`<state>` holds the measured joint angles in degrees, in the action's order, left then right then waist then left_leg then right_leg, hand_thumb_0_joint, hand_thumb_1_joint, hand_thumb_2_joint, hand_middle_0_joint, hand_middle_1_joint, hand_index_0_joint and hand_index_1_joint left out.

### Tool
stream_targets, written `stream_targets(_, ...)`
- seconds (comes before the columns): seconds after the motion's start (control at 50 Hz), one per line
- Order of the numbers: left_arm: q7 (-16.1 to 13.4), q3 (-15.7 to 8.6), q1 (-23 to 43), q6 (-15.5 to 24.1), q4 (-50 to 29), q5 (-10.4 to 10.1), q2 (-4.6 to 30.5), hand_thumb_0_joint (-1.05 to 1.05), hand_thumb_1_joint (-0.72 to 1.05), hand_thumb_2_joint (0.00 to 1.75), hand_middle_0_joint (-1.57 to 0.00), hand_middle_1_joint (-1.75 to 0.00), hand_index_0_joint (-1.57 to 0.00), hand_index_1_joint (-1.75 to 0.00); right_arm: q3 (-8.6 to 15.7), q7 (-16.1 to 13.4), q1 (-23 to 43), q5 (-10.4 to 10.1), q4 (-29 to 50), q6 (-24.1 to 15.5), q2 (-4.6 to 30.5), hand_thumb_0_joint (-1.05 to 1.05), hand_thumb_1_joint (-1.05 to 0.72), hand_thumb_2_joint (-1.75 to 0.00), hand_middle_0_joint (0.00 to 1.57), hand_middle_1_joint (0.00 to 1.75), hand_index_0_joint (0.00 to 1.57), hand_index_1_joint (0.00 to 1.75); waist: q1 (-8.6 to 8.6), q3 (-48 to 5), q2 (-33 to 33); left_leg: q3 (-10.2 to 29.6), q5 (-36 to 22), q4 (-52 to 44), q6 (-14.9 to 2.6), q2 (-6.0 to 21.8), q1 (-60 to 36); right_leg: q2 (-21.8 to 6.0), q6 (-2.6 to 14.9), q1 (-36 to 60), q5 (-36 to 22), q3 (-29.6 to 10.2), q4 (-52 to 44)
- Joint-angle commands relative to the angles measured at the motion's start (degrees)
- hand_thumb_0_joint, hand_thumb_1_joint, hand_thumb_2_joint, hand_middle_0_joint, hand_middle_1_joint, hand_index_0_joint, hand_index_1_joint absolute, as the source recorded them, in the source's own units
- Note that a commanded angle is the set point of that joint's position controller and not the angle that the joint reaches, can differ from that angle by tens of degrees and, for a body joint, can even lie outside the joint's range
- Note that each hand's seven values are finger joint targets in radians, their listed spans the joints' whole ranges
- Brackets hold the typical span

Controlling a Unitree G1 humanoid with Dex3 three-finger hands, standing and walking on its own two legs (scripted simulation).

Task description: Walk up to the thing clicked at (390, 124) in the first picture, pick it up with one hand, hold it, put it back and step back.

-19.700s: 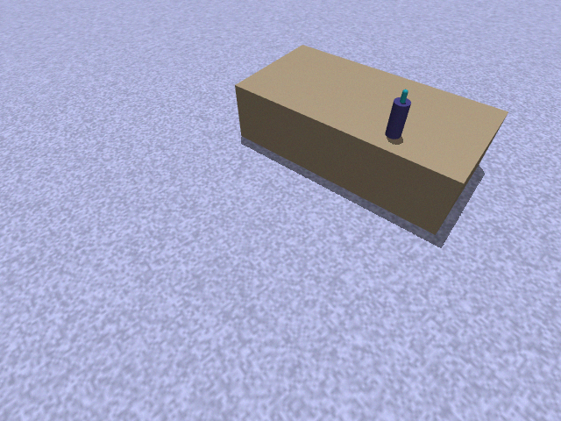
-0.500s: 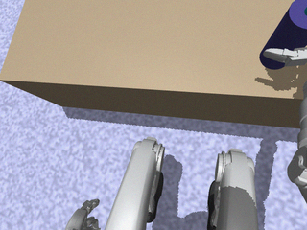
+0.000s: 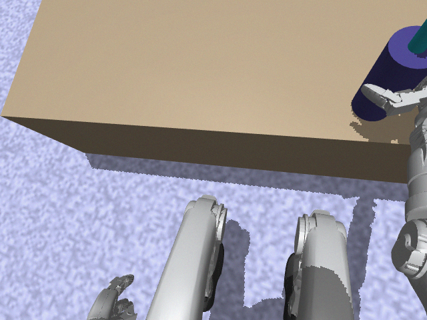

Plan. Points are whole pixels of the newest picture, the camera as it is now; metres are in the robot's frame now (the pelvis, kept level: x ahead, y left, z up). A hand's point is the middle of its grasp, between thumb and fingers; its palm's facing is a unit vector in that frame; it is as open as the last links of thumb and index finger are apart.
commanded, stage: settle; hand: right
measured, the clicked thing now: (397, 71) +0.53 -0.21 +0.01
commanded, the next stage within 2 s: lift in 0.68 s
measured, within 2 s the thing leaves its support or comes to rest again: neither
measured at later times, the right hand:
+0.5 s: hand out of the picture +0.55 -0.22 +0.07, palm faces +0.16 +0.99 -0.03, open 9.9 cm
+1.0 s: hand out of the picture +0.54 -0.23 +0.10, palm faces +0.20 +0.98 -0.03, open 9.9 cm
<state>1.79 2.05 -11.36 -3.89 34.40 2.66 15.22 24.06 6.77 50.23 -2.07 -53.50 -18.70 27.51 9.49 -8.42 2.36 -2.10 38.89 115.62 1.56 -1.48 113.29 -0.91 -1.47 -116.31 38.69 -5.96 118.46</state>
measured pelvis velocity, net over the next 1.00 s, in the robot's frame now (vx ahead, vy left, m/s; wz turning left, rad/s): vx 0.02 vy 0.00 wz -0.01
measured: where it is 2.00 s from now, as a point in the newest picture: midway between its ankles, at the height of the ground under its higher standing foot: (249, 295)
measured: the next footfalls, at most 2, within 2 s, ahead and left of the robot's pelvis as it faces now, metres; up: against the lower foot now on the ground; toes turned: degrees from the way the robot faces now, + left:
none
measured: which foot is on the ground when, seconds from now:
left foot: down 0.00-1.00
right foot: down 0.00-1.00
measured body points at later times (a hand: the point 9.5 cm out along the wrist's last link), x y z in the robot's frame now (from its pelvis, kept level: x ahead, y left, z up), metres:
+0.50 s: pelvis +0.02 +0.00 +0.06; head +0.23 -0.03 +0.45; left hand +0.08 +0.28 -0.06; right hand +0.54 -0.27 +0.07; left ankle +0.09 +0.13 -0.40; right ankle +0.08 -0.13 -0.40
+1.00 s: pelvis +0.02 +0.00 +0.09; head +0.22 -0.04 +0.49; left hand +0.09 +0.27 -0.03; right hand +0.52 -0.28 +0.10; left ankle +0.09 +0.13 -0.40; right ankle +0.08 -0.13 -0.40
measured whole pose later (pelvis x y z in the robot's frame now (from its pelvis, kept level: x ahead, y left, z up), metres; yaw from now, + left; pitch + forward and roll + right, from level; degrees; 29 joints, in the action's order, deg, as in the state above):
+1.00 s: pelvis +0.02 +0.00 +0.09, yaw -1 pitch +35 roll +5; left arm 0.8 1.2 -12.9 -2.4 35.7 2.4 14.7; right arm 25.0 5.0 48.9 -3.0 -54.7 -20.9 26.6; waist 9.3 -9.5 2.0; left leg -1.8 37.0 98.5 1.2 -1.7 96.8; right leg -2.0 -1.2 -99.6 37.4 -4.9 101.7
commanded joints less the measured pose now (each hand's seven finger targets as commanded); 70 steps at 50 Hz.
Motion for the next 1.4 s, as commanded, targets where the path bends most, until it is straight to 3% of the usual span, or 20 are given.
stream_targets(0.0, -1.76, -6.43, -11.29, 1.58, -0.58, -0.24, 13.32, 0.00, 0.85, 0.96, -0.20, -0.28, -0.17, -0.32, 2.26, -1.25, 30.69, -3.65, 19.96, -6.23, 16.02, 0.00, -0.06, -1.18, 1.22, 1.33, 1.26, 1.33, 0.93, -43.86, 9.54, -1.05, -14.24, -17.10, -3.41, -0.26, -26.21, -0.46, 3.15, 30.92, -10.72, 3.31, -15.61)
stream_targets(0.02, -1.82, -6.06, -11.28, 1.83, -0.32, -0.39, 12.62, 0.00, 0.84, 0.96, -0.20, -0.29, -0.17, -0.32, 1.97, -1.30, 29.47, -3.68, 18.72, -6.26, 14.91, 0.00, -0.06, -1.16, 1.21, 1.31, 1.25, 1.31, 1.21, -43.46, 7.90, -1.30, -13.98, -17.80, -3.29, -0.22, -26.34, -0.51, 3.22, 31.52, -10.67, 3.10, -16.30)
stream_targets(0.04, -1.99, -6.14, -10.91, 1.96, -0.69, -0.41, 12.74, 0.00, 0.84, 0.97, -0.20, -0.28, -0.16, -0.32, 2.90, -1.75, 34.18, -3.57, 24.57, -7.22, 18.39, 0.00, -0.06, -1.16, 1.21, 1.31, 1.24, 1.31, 0.24, -44.89, 10.69, -0.87, -13.28, -17.67, -3.66, -0.15, -26.20, -0.46, 2.99, 32.44, -10.15, 3.15, -17.07)
stream_targets(0.08, -2.28, -5.46, -10.30, 2.25, -0.15, -0.45, 11.81, 0.00, 0.84, 0.96, -0.20, -0.28, -0.16, -0.32, 1.45, -1.99, 34.86, -3.20, 21.89, -7.48, 16.81, 0.00, -0.06, -1.14, 1.20, 1.29, 1.23, 1.29, 1.03, -44.02, 10.75, -1.09, -12.85, -17.98, -3.82, -0.22, -25.39, -0.56, 2.85, 34.73, -10.12, 2.71, -18.25)
stream_targets(0.14, -2.46, -6.52, -11.36, 2.43, 2.34, -0.09, 13.07, 0.00, 0.84, 0.96, -0.20, -0.28, -0.16, -0.32, 1.82, -1.86, 28.12, -2.99, 11.59, -7.13, 14.76, 0.00, -0.08, -1.17, 1.19, 1.30, 1.23, 1.30, 0.82, -37.67, 9.66, -1.31, -12.37, -19.04, -3.96, -0.22, -23.59, -0.55, 2.79, 33.47, -10.15, 2.60, -19.27)
stream_targets(0.22, -1.93, -4.70, -10.74, 2.44, -0.17, -0.23, 11.28, 0.00, 0.83, 0.96, -0.20, -0.28, -0.17, -0.32, 1.26, -0.94, 30.36, -2.24, 13.81, -7.43, 15.64, 0.00, -0.05, -1.15, 1.19, 1.29, 1.23, 1.29, 0.06, -42.35, 10.82, -1.04, -16.56, -19.43, -4.01, -0.04, -27.22, -0.68, 2.69, 37.89, -15.54, 2.49, -20.44)
stream_targets(0.28, -1.63, -5.04, -11.23, 2.32, -0.37, -0.50, 11.81, 0.00, 0.84, 0.96, -0.20, -0.29, -0.17, -0.32, 1.89, -0.08, 26.80, -2.61, 9.08, -6.88, 14.23, 0.00, -0.05, -1.15, 1.19, 1.29, 1.22, 1.29, 0.31, -41.36, 9.38, -1.31, -18.09, -20.09, -3.91, -0.11, -27.88, -0.67, 2.60, 38.72, -18.11, 2.13, -21.09)
stream_targets(0.38, -1.28, -5.06, -12.24, 2.18, -1.11, -0.67, 11.74, 0.00, 0.83, 0.96, -0.20, -0.28, -0.17, -0.32, 3.28, 0.21, 29.55, -3.00, 13.43, -7.04, 16.48, 0.00, -0.04, -1.14, 1.18, 1.28, 1.22, 1.28, 0.14, -44.76, 8.88, -0.29, -21.65, -22.22, -3.28, -0.04, -33.60, -0.76, 3.05, 39.22, -20.11, 2.85, -21.22)
stream_targets(0.48, -1.21, -5.14, -12.04, 2.17, -0.59, -0.51, 11.78, 0.00, 0.84, 0.96, -0.20, -0.29, -0.17, -0.32, 3.56, -0.78, 30.81, -3.18, 14.88, -7.84, 16.05, 0.00, -0.07, -1.16, 1.18, 1.30, 1.21, 1.30, 0.40, -43.57, 11.19, -1.01, -20.11, -22.60, -3.74, -0.29, -29.99, -0.90, 2.64, 43.90, -21.36, 2.11, -22.79)
stream_targets(0.5, -1.36, -5.26, -11.85, 2.17, -0.91, -0.47, 11.93, 0.00, 0.83, 0.96, -0.20, -0.28, -0.17, -0.32, 4.56, -1.17, 31.83, -2.99, 17.40, -8.23, 18.29, 0.00, -0.07, -1.16, 1.18, 1.30, 1.21, 1.30, -0.23, -45.58, 11.47, -0.80, -19.86, -23.20, -3.68, -0.35, -31.54, -0.93, 2.71, 44.55, -20.80, 2.21, -23.17)
stream_targets(0.78, -1.70, -4.47, -11.52, 2.26, -0.51, -0.23, 10.59, 0.00, 0.84, 0.95, -0.20, -0.29, -0.18, -0.31, 2.78, -1.87, 28.47, -2.16, 11.78, -8.07, 15.20, 0.00, -0.02, -1.14, 1.21, 1.30, 1.24, 1.30, 0.96, -41.72, 9.33, -0.84, -18.19, -27.13, -3.45, -0.51, -34.52, -0.87, 2.92, 43.94, -17.18, 2.35, -26.70)
stream_targets(0.92, -1.51, -4.74, -10.80, 2.40, -1.90, -0.39, 10.54, 0.00, 0.87, 0.94, -0.20, -0.29, -0.19, -0.31, 3.64, -2.02, 27.11, -2.96, 18.02, -8.63, 15.49, 0.00, 0.00, -1.09, 1.18, 1.25, 1.20, 1.25, -1.12, -45.45, 10.69, -0.72, -20.94, -28.18, -3.55, -0.49, -38.26, -0.92, 2.71, 48.36, -21.20, 2.34, -28.26)
stream_targets(0.98, -1.57, -4.69, -11.18, 2.45, -1.04, -0.53, 10.15, 0.00, 0.87, 0.94, -0.20, -0.29, -0.19, -0.31, 2.04, -2.43, 25.64, -3.18, 17.96, -8.38, 12.89, 0.00, -0.02, -1.09, 1.18, 1.25, 1.20, 1.25, -0.52, -44.80, 11.42, -1.20, -21.01, -29.33, -3.67, -0.60, -37.70, -1.09, 2.49, 52.43, -22.56, 1.76, -29.72)
stream_targets(1.06, -1.92, -5.81, -10.57, 2.73, -1.47, -0.76, 11.09, 0.00, 0.87, 0.94, -0.20, -0.29, -0.18, -0.31, 2.14, -3.36, 21.38, -3.47, 20.42, -8.13, 12.03, 0.00, -0.01, -1.09, 1.19, 1.25, 1.21, 1.25, -1.51, -43.23, 11.02, -1.24, -19.78, -31.97, -3.77, -0.63, -39.22, -1.11, 2.33, 54.70, -20.99, 1.63, -33.04)
stream_targets(1.12, -2.02, -5.31, -10.82, 2.81, -1.01, -0.85, 10.01, 0.00, 0.87, 0.94, -0.20, -0.29, -0.18, -0.31, 2.50, -3.93, 19.39, -3.84, 23.99, -8.15, 12.15, 0.00, 0.00, -1.10, 1.20, 1.27, 1.22, 1.27, -2.31, -44.42, 10.88, -1.21, -22.47, -33.28, -3.72, -0.71, -41.50, -1.13, 2.33, 58.30, -24.88, 1.72, -34.04)
stream_targets(1.18, -2.22, -5.58, -10.88, 2.92, -0.78, -1.04, 9.66, 0.00, 0.87, 0.94, -0.20, -0.29, -0.18, -0.31, 0.58, -4.24, 16.60, -4.21, 25.06, -7.65, 8.93, 0.00, 0.03, -1.10, 1.20, 1.27, 1.22, 1.27, -2.01, -43.11, 10.57, -1.29, -23.59, -35.27, -3.77, -0.70, -44.08, -1.11, 2.08, 60.80, -26.28, 1.66, -36.61)
stream_targets(1.24, -2.63, -5.81, -9.81, 3.36, -1.14, -1.48, 9.60, 0.00, 0.86, 0.94, -0.20, -0.29, -0.18, -0.31, -0.34, -4.35, 13.84, -4.71, 24.62, -7.10, 6.76, 0.00, 0.02, -1.10, 1.19, 1.27, 1.22, 1.27, -1.73, -39.24, 7.65, -1.17, -21.89, -38.59, -3.63, -0.70, -47.05, -0.76, 2.22, 59.68, -22.03, 1.88, -39.63)
stream_targets(1.28, -2.84, -5.58, -9.73, 3.52, -0.61, -1.54, 9.25, 0.00, 0.85, 0.94, -0.20, -0.29, -0.18, -0.31, 0.44, -4.54, 11.31, -4.80, 25.04, -7.02, 8.02, 0.00, 0.04, -1.10, 1.19, 1.27, 1.21, 1.27, -2.90, -37.83, 7.59, -0.91, -21.17, -40.16, -3.70, -0.65, -49.22, -0.68, 2.26, 59.89, -20.66, 2.20, -41.44)
stream_targets(1.34, -3.20, -6.15, -8.28, 4.15, -2.09, -2.06, 9.64, 0.00, 0.85, 0.95, -0.20, -0.29, -0.18, -0.31, -1.09, -4.39, 6.67, -5.41, 27.04, -6.58, 5.65, 0.00, 0.04, -1.11, 1.19, 1.27, 1.22, 1.27, -3.29, -34.74, 5.86, -0.65, -19.93, -43.94, -3.60, -0.62, -53.29, -0.51, 2.44, 60.97, -18.13, 2.61, -44.76)
stream_targets(1.38, -3.32, -5.78, -8.98, 4.55, -1.18, -2.19, 8.30, 0.00, 0.85, 0.94, -0.20, -0.29, -0.18, -0.31, -1.61, -4.64, 5.00, -5.99, 27.72, -6.26, 3.90, 0.00, 0.07, -1.11, 1.18, 1.27, 1.21, 1.27, -3.31, -33.84, 3.93, -0.30, -22.19, -45.90, -3.29, -0.48, -57.29, -0.49, 2.77, 61.35, -19.56, 3.25, -45.77)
